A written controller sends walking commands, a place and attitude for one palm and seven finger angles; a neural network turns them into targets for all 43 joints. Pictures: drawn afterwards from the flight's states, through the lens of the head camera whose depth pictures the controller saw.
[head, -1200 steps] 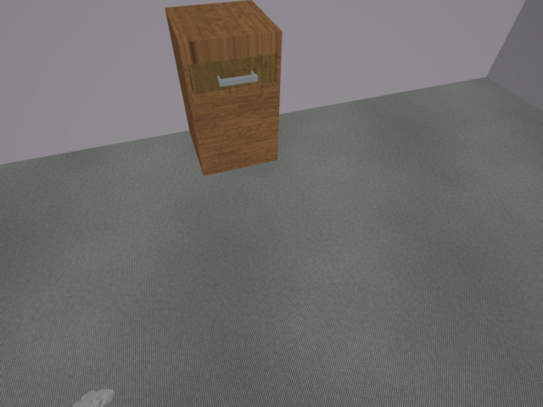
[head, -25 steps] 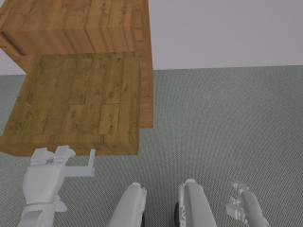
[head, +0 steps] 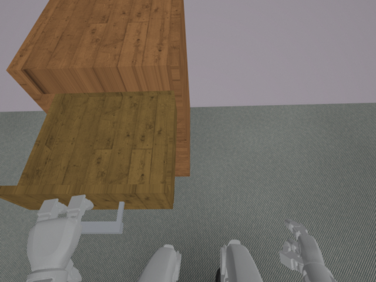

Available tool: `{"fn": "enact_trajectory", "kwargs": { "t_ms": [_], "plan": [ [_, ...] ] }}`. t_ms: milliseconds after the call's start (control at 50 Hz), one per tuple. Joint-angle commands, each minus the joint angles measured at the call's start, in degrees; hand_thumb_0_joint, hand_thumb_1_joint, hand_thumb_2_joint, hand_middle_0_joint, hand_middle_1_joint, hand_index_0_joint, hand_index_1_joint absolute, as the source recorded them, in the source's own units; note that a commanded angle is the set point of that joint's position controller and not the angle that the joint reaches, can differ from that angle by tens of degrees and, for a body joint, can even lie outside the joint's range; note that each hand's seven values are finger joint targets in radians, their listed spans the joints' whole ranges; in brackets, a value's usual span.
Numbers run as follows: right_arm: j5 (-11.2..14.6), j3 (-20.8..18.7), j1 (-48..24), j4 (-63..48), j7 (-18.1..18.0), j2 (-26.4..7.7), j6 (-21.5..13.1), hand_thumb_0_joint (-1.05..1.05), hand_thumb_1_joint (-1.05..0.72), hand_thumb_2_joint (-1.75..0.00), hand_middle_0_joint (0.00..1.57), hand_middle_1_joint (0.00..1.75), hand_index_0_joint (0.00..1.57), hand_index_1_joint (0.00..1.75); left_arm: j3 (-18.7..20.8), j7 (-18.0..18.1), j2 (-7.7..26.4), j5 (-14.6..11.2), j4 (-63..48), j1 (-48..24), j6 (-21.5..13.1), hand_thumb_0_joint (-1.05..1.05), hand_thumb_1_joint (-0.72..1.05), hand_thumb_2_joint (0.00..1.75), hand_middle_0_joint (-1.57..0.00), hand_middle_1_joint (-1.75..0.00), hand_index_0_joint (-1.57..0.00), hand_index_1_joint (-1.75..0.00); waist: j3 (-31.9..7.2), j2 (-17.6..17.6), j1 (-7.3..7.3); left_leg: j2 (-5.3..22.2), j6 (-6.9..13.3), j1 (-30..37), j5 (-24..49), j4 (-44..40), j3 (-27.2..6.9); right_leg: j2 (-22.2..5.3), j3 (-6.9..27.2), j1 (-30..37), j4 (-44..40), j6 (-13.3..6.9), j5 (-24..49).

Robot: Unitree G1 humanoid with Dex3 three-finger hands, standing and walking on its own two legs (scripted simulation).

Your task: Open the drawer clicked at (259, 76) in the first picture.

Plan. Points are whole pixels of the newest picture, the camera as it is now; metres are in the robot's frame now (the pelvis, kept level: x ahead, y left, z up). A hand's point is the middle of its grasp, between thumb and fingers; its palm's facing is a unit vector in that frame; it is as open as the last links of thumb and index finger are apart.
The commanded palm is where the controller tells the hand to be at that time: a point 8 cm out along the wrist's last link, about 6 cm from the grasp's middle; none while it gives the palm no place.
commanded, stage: lift the hand off the handle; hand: left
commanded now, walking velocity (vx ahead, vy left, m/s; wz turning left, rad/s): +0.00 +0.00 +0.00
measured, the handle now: (86, 217) +0.25 +0.27 -0.08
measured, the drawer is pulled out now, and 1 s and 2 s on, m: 0.29 0.29 0.29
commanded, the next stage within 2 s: draw the hand back to the body in 1.62 s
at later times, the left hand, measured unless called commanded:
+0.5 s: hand (60, 233) +0.20 +0.27 +0.00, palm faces -0.05 -0.04 -1.00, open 13.8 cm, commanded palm +0.19 +0.27 +0.04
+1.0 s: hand (49, 235) +0.20 +0.27 +0.03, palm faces -0.05 -0.08 -1.00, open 13.8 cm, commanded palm +0.18 +0.27 +0.08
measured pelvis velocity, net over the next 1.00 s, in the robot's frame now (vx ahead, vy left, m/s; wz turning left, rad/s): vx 0.03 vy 0.02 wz -0.01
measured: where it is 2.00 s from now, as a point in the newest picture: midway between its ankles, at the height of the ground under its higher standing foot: outside the picture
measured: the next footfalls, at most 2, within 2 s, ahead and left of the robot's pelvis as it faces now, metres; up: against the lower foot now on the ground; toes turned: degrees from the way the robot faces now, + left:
none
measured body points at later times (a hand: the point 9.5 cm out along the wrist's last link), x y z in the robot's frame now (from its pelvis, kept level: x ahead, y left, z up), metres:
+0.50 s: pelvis +0.01 +0.00 +0.03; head +0.10 -0.02 +0.47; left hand +0.20 +0.27 +0.05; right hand +0.21 -0.24 -0.09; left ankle +0.00 +0.12 -0.60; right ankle +0.06 -0.10 -0.60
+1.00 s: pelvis +0.03 +0.02 +0.05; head +0.09 +0.00 +0.50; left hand +0.19 +0.27 +0.09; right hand +0.22 -0.22 -0.05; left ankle +0.00 +0.12 -0.60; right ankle +0.06 -0.10 -0.60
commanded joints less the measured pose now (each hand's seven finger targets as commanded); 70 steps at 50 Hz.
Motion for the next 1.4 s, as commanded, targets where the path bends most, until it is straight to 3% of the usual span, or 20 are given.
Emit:
{"fn": "enact_trajectory", "kwargs": {
  "t_ms": [0,80,180,200,280,380,400,500,580,660,760,840,940,1000,1040,1120,1200,1280,1320,1380],
  "plan": [
    [0.25,-1.92,-1.48,-7.89,-0.36,-6.09,-2.16,0.00,-0.90,-0.90,0.20,0.30,0.20,0.30,5.41,1.92,9.54,-1.18,-8.70,3.09,0.94,0.00,-0.50,0.30,-0.30,-1.20,-0.30,-1.20,-15.89,-1.70,-0.46,0.06,2.23,9.46,15.83,-12.44,1.93,-0.44,0.87,19.69,-13.08,-1.04,10.04],
    [0.36,-1.64,-1.74,-8.19,-0.46,-6.37,-2.33,0.00,-0.90,-0.90,0.20,0.30,0.20,0.30,4.67,1.06,9.76,-1.64,-9.71,1.26,0.91,0.00,-0.50,0.30,-0.30,-1.20,-0.30,-1.20,-14.02,-1.80,-1.12,0.30,2.49,9.80,14.55,-13.43,1.90,-0.66,1.06,20.19,-14.82,-0.99,8.99],
    [0.13,-1.70,-1.22,-8.36,-0.50,-6.32,-2.36,0.00,-0.90,-0.90,0.20,0.30,0.20,0.30,6.51,0.96,11.76,-1.20,-11.70,2.01,-0.37,0.00,-0.50,0.30,-0.30,-1.20,-0.30,-1.20,-15.31,-0.62,-0.22,0.09,2.35,11.69,16.13,-14.19,1.96,-0.59,1.04,21.56,-14.77,-1.19,10.46],
    [0.21,-1.73,-0.90,-8.51,-0.38,-5.96,-2.38,0.00,-0.90,-0.90,0.20,0.30,0.20,0.30,5.68,0.92,10.47,-1.21,-10.68,3.89,-0.20,0.00,-0.50,0.30,-0.30,-1.20,-0.30,-1.20,-14.84,-0.90,-0.44,-0.14,2.35,11.91,16.19,-14.38,2.19,-0.47,0.98,22.12,-15.14,-1.04,10.66],
    [0.32,-1.78,-1.04,-8.15,-0.46,-6.16,-2.14,0.00,-0.90,-0.90,0.20,0.30,0.20,0.30,8.20,1.26,12.58,-1.64,-10.06,2.43,-0.22,0.00,-0.50,0.30,-0.30,-1.20,-0.30,-1.20,-12.95,-1.59,-0.36,0.06,2.43,10.69,15.09,-14.68,2.27,-0.64,1.86,23.21,-16.52,-0.98,10.17],
    [0.60,-1.94,-0.70,-8.83,-0.07,-6.31,-2.08,0.00,-0.90,-0.90,0.20,0.30,0.20,0.30,7.21,1.12,11.43,-2.08,-11.18,4.00,0.82,0.00,-0.50,0.30,-0.30,-1.20,-0.30,-1.20,-14.12,0.10,-0.18,-0.07,2.35,13.67,16.70,-16.79,2.20,-0.40,1.34,24.96,-17.32,-1.22,11.38],
    [0.74,-2.09,-0.09,-8.73,-0.01,-6.17,-2.12,0.00,-0.90,-0.90,0.20,0.30,0.20,0.30,5.72,0.78,10.00,-2.25,-10.71,4.29,1.15,0.00,-0.50,0.30,-0.30,-1.20,-0.30,-1.20,-13.25,-0.59,-0.85,-0.17,2.42,14.35,16.89,-17.03,2.32,-0.14,1.13,25.24,-17.92,-1.02,11.79],
    [0.99,-2.01,0.32,-9.02,-0.11,-6.28,-2.04,0.00,-0.90,-0.90,0.20,0.30,0.20,0.30,5.98,-0.48,10.50,-3.26,-11.03,6.07,1.98,0.00,-0.50,0.30,-0.30,-1.20,-0.30,-1.20,-12.86,-3.18,-0.96,-0.18,2.60,15.01,17.60,-18.66,2.39,-0.23,1.49,28.80,-19.59,-0.76,14.08],
    [1.04,-1.71,-0.14,-8.99,-0.18,-6.58,-2.01,0.00,-0.90,-0.90,0.20,0.30,0.20,0.30,7.43,-0.98,12.61,-3.03,-10.88,4.51,1.61,0.00,-0.50,0.30,-0.30,-1.20,-0.30,-1.20,-10.16,-3.06,-0.71,0.01,2.65,14.46,15.62,-19.71,2.40,-0.47,1.98,28.56,-20.98,-0.85,11.49],
    [0.79,-2.12,0.46,-9.77,0.37,-6.54,-2.44,0.00,-0.90,-0.90,0.20,0.30,0.20,0.30,5.90,-0.90,11.21,-2.68,-14.45,5.65,0.68,0.00,-0.50,0.30,-0.30,-1.20,-0.30,-1.20,-12.02,1.01,-0.38,-0.04,2.43,19.01,18.57,-20.71,2.49,-0.37,0.94,28.51,-20.96,-1.15,13.56],
    [0.71,-2.28,0.59,-10.25,1.00,-6.42,-2.00,0.00,-0.90,-0.90,0.20,0.30,0.20,0.30,5.96,-1.11,10.48,-3.07,-15.37,8.92,0.88,0.00,-0.50,0.30,-0.30,-1.20,-0.30,-1.20,-10.39,-0.35,-0.52,0.14,2.23,21.08,21.01,-22.11,2.00,-0.02,0.19,29.46,-21.69,-1.34,15.93],
    [0.69,-2.22,0.55,-11.19,1.60,-6.29,-1.84,0.00,-0.90,-0.90,0.20,0.30,0.20,0.30,4.51,-1.38,9.13,-2.90,-16.73,11.46,1.48,0.00,-0.50,0.30,-0.30,-1.20,-0.30,-1.20,-8.90,1.09,-0.37,0.35,2.04,23.29,22.52,-23.52,1.72,0.16,-0.75,29.65,-22.28,-1.61,16.18],
    [0.57,-2.14,0.93,-12.03,2.08,-6.56,-1.75,0.00,-0.90,-0.90,0.20,0.30,0.20,0.30,2.56,-1.89,8.33,-2.38,-19.31,8.91,1.96,0.00,-0.50,0.30,-0.30,-1.20,-0.30,-1.20,-7.06,0.74,-0.91,0.79,1.95,25.29,22.48,-24.77,1.25,0.11,-1.60,28.26,-23.15,-1.61,14.19],
    [0.71,-2.00,1.30,-12.51,1.92,-6.39,-1.61,0.00,-0.90,-0.90,0.20,0.30,0.20,0.30,4.41,-1.95,9.86,-2.51,-19.32,10.93,2.30,0.00,-0.50,0.30,-0.30,-1.20,-0.30,-1.20,-7.52,-0.32,-0.27,0.58,2.00,26.22,22.37,-25.58,1.44,0.23,-1.28,30.12,-23.98,-1.59,14.18],
    [0.70,-1.79,1.23,-12.83,2.04,-6.45,-1.49,0.00,-0.90,-0.90,0.20,0.30,0.20,0.30,3.38,-2.02,9.58,-2.28,-20.76,8.80,2.38,0.00,-0.50,0.30,-0.30,-1.20,-0.30,-1.20,-7.08,1.10,-0.54,0.61,1.86,26.92,22.00,-25.99,1.36,0.10,-1.39,29.57,-24.27,-1.68,13.31],
    [0.99,-1.60,1.30,-12.93,1.94,-6.46,-1.22,0.00,-0.90,-0.90,0.20,0.30,0.20,0.30,3.99,-2.34,10.14,-2.25,-19.40,7.91,3.24,0.00,-0.50,0.30,-0.30,-1.20,-0.30,-1.20,-5.33,-0.19,-0.62,0.62,1.91,26.58,20.56,-26.78,1.35,0.10,-1.04,30.00,-25.44,-1.45,12.16],
    [1.38,-1.69,1.79,-13.48,2.14,-6.26,-1.37,0.00,-0.90,-0.90,0.20,0.30,0.20,0.30,2.10,-3.28,8.38,-3.40,-21.50,9.55,4.38,0.00,-0.50,0.30,-0.30,-1.20,-0.30,-1.20,-7.68,1.07,-0.33,0.70,1.84,29.74,23.67,-28.33,1.29,0.14,-1.25,33.58,-26.28,-1.54,14.99],
    [1.65,-1.21,1.63,-13.38,1.88,-6.46,-1.28,0.00,-0.90,-0.90,0.20,0.30,0.20,0.30,3.64,-4.65,10.42,-4.20,-20.33,9.93,5.12,0.00,-0.50,0.30,-0.30,-1.20,-0.30,-1.20,-5.07,-2.14,-0.56,0.82,2.11,28.63,23.15,-29.71,1.15,0.08,-0.61,35.58,-27.98,-1.27,15.96],
    [1.55,-1.13,1.59,-13.34,2.05,-6.42,-1.50,0.00,-0.90,-0.90,0.20,0.30,0.20,0.30,2.18,-5.23,9.40,-3.85,-21.22,9.82,4.81,0.00,-0.50,0.30,-0.30,-1.20,-0.30,-1.20,-4.83,-0.91,-0.36,0.82,2.19,29.50,23.31,-30.14,1.35,-0.11,-0.38,35.91,-28.47,-1.29,16.43],
    [1.47,-1.18,1.81,-13.52,2.17,-6.35,-1.57,0.00,-0.90,-0.90,0.20,0.30,0.20,0.30,4.34,-5.30,11.52,-3.54,-22.29,11.04,4.42,0.00,-0.50,0.30,-0.30,-1.20,-0.30,-1.20,-5.08,0.52,0.25,0.82,1.99,30.66,24.98,-30.85,1.51,-0.16,0.03,37.49,-28.75,-1.53,17.85]
  ]
}}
